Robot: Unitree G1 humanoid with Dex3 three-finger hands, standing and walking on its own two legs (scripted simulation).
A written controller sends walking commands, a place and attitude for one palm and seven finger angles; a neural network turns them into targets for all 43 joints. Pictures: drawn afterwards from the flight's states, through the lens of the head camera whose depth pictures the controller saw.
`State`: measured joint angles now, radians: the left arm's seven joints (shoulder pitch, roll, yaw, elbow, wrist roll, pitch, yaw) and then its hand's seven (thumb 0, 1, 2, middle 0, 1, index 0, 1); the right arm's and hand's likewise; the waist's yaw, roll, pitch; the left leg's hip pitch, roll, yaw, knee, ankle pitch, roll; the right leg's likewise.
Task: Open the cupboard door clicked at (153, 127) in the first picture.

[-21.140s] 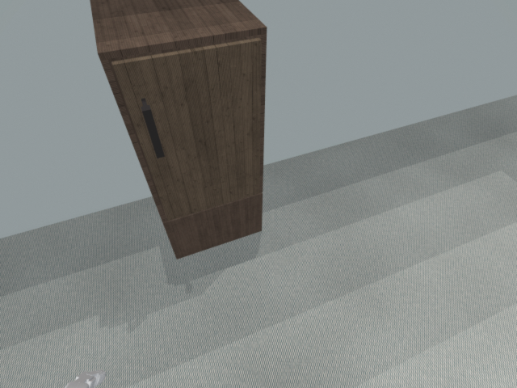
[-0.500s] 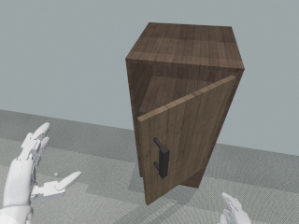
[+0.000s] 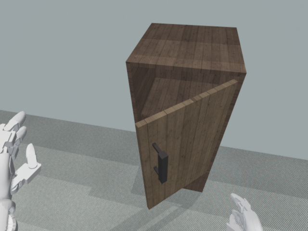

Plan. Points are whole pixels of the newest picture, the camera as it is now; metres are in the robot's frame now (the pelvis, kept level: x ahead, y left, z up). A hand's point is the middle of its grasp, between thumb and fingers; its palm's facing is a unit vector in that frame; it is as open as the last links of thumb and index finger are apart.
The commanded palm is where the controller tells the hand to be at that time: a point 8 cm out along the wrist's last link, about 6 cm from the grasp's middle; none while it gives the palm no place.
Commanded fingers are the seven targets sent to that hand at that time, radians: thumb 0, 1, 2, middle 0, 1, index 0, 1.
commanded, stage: draw the hand back to the body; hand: left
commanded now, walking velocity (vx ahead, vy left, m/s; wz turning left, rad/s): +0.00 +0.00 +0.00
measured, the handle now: (159, 163) +0.33 +0.03 -0.04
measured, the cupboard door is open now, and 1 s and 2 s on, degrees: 44 44 44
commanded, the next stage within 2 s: step back with the hand held close in 0.14 s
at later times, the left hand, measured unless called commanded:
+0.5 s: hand (40, 166) +0.19 +0.26 +0.15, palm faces +0.37 -0.80 -0.48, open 7.4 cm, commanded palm +0.13 +0.30 +0.18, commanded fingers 0.00 0.90 0.90 -0.20 -0.30 -0.20 -0.30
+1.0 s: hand (5, 204) +0.11 +0.27 +0.15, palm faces +0.46 -0.76 -0.45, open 7.4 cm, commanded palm +0.05 +0.31 +0.18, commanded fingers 0.00 0.90 0.90 -0.20 -0.30 -0.20 -0.30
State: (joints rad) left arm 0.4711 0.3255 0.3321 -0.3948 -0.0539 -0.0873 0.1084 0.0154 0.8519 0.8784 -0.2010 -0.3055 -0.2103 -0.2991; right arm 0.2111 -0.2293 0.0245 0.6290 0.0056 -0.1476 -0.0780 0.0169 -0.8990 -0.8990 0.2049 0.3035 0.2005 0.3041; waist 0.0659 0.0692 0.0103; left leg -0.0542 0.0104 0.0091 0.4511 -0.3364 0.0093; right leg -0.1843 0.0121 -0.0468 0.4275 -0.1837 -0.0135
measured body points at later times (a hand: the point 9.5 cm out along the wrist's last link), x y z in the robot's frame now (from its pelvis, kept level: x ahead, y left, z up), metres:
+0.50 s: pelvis -0.02 +0.00 +0.00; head -0.01 -0.01 +0.45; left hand +0.16 +0.30 +0.18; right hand +0.15 -0.24 -0.08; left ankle -0.05 +0.11 -0.74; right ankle +0.03 -0.11 -0.74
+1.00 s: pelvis -0.09 +0.01 -0.02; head -0.09 +0.02 +0.43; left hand +0.08 +0.31 +0.18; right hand +0.07 -0.22 -0.09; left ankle -0.06 +0.11 -0.74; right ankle +0.03 -0.11 -0.74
